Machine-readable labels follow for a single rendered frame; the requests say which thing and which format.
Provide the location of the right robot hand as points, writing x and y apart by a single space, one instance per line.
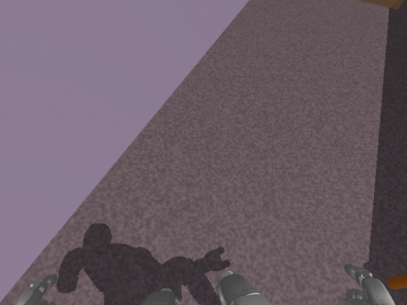
374 292

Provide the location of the left robot hand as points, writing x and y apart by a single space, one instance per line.
38 288

